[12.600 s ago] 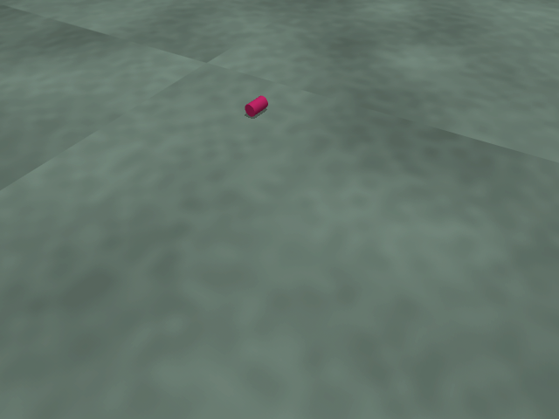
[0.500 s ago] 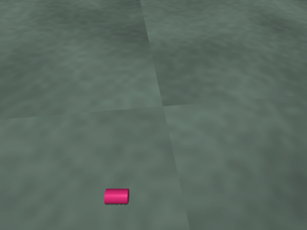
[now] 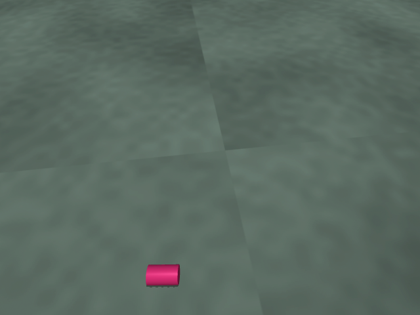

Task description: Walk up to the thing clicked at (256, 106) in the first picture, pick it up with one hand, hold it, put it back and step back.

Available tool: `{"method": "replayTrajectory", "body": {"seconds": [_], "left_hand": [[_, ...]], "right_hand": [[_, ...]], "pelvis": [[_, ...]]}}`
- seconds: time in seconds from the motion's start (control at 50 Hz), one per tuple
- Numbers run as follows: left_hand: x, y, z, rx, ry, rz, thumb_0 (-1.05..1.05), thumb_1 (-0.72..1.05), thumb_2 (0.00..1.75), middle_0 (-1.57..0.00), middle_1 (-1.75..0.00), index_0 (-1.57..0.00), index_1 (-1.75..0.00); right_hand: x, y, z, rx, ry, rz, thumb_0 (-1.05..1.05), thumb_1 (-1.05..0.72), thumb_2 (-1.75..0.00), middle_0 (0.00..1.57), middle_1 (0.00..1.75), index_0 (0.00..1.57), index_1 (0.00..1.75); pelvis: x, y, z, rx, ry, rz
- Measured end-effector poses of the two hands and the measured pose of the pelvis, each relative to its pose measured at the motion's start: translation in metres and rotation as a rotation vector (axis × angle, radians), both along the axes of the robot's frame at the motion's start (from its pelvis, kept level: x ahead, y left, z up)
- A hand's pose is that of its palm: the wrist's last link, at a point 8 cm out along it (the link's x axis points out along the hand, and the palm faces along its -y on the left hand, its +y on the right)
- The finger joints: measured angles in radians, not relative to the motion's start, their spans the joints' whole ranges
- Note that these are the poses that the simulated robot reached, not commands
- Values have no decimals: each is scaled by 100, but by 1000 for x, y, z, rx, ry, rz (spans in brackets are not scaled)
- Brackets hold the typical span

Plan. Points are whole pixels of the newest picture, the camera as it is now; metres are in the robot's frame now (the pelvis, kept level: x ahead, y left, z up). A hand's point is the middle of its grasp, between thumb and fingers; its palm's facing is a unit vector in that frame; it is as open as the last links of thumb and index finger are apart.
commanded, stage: stand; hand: left
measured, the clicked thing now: (163, 274) +0.41 +0.23 -0.74
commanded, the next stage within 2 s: walk up in 0.50 s
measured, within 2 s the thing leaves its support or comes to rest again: neither
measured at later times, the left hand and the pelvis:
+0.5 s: hand out of the picture +0.08 +0.25 -0.15, palm faces -0.02 -0.94 -0.34, open 7.4 cm; pelvis +0.00 +0.00 +0.00, yaw +0 degrees
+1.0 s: hand out of the picture +0.04 +0.31 -0.18, palm faces -0.08 -0.94 -0.34, open 7.4 cm; pelvis -0.09 +0.06 -0.02, yaw -2 degrees
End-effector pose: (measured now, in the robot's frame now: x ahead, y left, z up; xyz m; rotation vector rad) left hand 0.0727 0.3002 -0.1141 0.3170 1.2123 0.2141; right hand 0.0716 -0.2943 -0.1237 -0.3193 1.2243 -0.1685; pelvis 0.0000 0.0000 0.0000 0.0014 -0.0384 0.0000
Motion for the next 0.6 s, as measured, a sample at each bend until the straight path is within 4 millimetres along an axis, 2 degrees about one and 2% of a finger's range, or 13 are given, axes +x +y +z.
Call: {"method": "replayTrajectory", "body": {"seconds": [0.22,0.5,0.6], "left_hand": [[-5,-4,-4,-12,19,-3,1,91,90,-21,-30,-20,-30],[-3,-1,-2,-7,3,-9,1,91,90,-21,-30,-20,-30],[-6,8,-5,6,-6,18,1,91,90,-21,-30,-20,-30]], "right_hand": [[-7,-6,2,-14,21,-11,0,-91,-89,21,30,21,30],[-6,-2,3,-10,1,-12,0,-91,-89,21,30,21,30],[-9,-5,-1,-22,8,-21,0,-91,-89,21,30,21,30]], "pelvis": [[1,-1,0,-1,3,-1],[0,1,0,-2,-4,-5],[-17,4,-6,-9,2,-6]]}}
